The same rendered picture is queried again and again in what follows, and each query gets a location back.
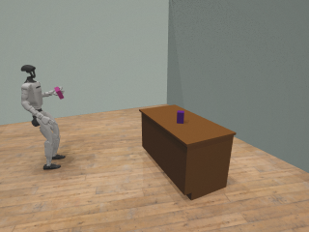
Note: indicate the sponge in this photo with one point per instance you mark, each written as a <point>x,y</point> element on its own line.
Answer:
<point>59,93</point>

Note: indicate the right robot upper arm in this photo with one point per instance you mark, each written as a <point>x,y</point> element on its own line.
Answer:
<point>25,89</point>

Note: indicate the robot right hand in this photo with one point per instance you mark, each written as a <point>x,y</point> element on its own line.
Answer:
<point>47,120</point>

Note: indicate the right robot forearm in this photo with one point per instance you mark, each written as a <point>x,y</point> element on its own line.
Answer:
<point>31,109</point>

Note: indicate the table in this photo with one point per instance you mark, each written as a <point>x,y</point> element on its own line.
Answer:
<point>195,155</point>

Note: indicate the robot foot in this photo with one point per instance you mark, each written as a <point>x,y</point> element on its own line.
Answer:
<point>51,166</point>
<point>58,157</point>

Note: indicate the robot left hand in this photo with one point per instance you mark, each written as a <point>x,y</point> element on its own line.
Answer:
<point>55,94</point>

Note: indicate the left robot foot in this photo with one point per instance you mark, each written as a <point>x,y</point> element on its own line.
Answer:
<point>58,157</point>

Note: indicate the right robot foot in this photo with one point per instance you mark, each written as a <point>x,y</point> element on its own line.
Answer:
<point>51,166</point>

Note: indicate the left robot forearm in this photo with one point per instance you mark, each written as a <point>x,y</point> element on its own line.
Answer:
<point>47,94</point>

